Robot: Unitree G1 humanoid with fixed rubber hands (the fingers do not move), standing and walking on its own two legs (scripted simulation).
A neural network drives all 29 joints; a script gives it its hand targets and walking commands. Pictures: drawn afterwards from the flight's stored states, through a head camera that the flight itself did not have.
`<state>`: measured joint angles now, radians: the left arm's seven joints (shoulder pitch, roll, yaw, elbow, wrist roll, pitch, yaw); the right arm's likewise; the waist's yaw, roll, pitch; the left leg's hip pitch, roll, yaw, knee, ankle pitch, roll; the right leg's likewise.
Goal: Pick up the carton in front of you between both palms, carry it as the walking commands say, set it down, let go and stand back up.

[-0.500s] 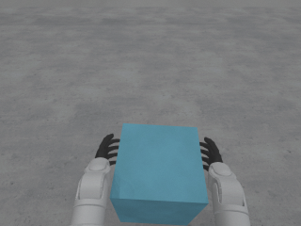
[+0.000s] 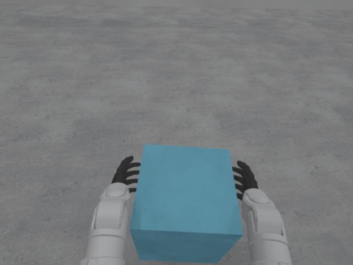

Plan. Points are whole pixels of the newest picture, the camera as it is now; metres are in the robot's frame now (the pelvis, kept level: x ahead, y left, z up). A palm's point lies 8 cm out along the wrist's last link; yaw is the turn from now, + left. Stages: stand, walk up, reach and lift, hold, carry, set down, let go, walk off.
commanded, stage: set down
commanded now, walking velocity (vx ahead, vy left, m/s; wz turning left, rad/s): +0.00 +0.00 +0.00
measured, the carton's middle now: (182, 206) +0.28 +0.00 -0.05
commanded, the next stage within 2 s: none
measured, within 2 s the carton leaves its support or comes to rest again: neither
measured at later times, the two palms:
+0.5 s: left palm (137, 197) +0.35 +0.13 -0.14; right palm (235, 206) +0.33 -0.16 -0.13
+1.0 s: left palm (140, 207) +0.38 +0.14 -0.29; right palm (221, 211) +0.38 -0.16 -0.28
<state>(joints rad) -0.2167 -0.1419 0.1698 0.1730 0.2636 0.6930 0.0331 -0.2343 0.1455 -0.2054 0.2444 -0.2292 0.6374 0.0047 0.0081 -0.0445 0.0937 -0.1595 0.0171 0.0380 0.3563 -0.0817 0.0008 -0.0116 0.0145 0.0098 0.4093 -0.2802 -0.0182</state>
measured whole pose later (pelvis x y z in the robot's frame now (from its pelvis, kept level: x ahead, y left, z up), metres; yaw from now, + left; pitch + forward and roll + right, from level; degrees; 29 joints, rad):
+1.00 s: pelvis -0.05 +0.01 -0.20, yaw -7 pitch +43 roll -3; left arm -0.75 -0.06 0.43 0.62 0.23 0.21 0.05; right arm -0.80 0.07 -0.42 0.70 -0.18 0.19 -0.04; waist 0.03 -0.04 -0.22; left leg -1.81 -0.03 -0.07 1.42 -0.36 -0.02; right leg -1.67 0.11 0.02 1.52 -0.59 0.01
